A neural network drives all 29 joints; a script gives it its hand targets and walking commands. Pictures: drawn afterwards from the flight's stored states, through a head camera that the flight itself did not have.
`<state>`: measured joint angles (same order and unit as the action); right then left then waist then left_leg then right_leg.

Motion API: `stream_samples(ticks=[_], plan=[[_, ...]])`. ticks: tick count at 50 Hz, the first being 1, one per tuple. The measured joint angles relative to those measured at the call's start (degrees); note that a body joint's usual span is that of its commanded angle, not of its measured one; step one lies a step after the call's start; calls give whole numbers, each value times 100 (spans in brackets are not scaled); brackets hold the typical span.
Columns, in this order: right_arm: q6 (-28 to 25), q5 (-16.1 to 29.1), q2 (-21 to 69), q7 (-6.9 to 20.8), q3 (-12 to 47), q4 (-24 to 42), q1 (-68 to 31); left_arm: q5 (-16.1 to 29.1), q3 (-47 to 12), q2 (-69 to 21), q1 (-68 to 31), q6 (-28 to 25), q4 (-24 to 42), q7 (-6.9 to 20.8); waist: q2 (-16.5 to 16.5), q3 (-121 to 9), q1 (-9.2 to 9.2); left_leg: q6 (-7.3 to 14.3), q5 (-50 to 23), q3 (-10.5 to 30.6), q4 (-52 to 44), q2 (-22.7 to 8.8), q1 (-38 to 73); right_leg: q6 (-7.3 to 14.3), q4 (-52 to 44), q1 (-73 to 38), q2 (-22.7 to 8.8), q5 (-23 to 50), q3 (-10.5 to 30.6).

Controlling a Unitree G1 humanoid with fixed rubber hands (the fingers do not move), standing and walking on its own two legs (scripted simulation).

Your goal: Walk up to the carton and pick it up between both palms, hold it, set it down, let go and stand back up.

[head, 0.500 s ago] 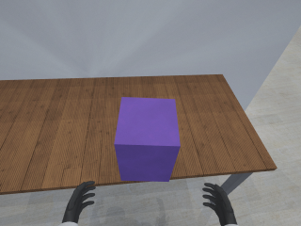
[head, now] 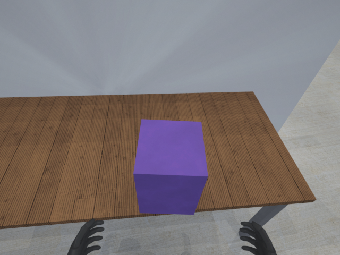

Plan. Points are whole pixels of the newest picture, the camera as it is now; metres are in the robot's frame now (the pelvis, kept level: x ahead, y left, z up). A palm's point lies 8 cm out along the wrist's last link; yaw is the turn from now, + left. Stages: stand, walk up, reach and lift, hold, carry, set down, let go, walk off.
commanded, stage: let go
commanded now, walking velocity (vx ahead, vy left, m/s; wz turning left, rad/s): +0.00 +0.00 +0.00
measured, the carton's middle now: (169, 169) +0.38 +0.03 -0.06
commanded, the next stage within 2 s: stand in 0.46 s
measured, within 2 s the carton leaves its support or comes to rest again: neither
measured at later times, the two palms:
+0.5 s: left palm out of the picture +0.14 +0.24 -0.09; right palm out of the picture +0.13 -0.20 -0.08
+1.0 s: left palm out of the picture +0.00 +0.25 -0.14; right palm out of the picture -0.05 -0.19 -0.14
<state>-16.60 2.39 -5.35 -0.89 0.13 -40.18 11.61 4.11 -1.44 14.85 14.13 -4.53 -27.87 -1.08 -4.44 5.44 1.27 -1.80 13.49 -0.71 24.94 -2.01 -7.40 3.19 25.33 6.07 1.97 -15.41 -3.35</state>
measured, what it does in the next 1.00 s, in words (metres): stands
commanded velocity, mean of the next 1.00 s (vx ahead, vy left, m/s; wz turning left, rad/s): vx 0.00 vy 0.00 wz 0.00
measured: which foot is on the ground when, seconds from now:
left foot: down 0.00-1.00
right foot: down 0.00-1.00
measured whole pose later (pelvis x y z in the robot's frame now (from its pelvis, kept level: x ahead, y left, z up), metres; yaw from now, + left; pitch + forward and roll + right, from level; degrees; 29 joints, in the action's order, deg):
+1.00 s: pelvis -0.01 +0.04 +0.00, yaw -4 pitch -2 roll -1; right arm 1.0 -1.5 -8.4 -0.7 -3.3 -57.2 23.4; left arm -1.5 1.2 7.5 23.9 -0.5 -53.9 -1.0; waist 0.3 -3.5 -0.4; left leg 1.0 14.4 -5.1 27.7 -1.7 -11.4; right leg 0.5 25.9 10.5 1.5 -13.4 1.0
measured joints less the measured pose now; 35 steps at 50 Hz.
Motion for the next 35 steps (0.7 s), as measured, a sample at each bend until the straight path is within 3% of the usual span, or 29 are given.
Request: stream_samples(ticks=[24,30,35], plan=[[285,-281,-219,237,-231,-419,-101,-260,23,-93,37,893,55,-51,113,75,-43,97,35,-85,58,23,30,-104,-143,-96,-24,108,87],[1658,-345,-469,166,-349,-516,-26,-608,131,-271,150,598,-794,131,420,-461,-25,136,310,-163,624,-80,-468,-156,226,354,57,-13,168],[1939,-380,-547,179,-433,-810,350,-630,218,-368,494,597,-1363,138,516,-822,-84,164,472,-217,865,-77,-575,-175,502,496,44,-173,221]])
